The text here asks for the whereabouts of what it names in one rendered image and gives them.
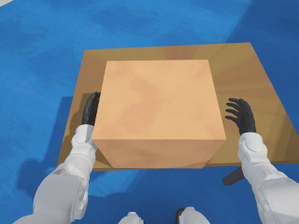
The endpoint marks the carton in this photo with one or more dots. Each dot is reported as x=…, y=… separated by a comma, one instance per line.
x=158, y=114

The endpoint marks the table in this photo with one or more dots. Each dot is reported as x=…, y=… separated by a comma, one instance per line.
x=236, y=73

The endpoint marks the right robot shin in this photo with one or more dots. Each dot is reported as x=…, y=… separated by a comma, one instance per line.
x=188, y=209

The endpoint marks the right robot foot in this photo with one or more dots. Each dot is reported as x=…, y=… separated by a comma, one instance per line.
x=178, y=213

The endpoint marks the robot left hand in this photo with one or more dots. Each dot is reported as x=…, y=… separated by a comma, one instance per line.
x=90, y=109

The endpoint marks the robot left forearm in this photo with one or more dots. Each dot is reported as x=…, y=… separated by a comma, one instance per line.
x=81, y=159

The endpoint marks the robot left upper arm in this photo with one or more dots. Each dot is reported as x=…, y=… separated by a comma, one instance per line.
x=61, y=200

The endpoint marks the robot right hand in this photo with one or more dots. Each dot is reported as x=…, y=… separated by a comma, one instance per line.
x=245, y=120

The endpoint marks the robot right forearm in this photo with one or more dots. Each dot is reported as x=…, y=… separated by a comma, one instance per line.
x=256, y=168

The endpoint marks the robot right upper arm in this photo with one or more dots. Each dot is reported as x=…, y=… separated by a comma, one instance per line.
x=278, y=204

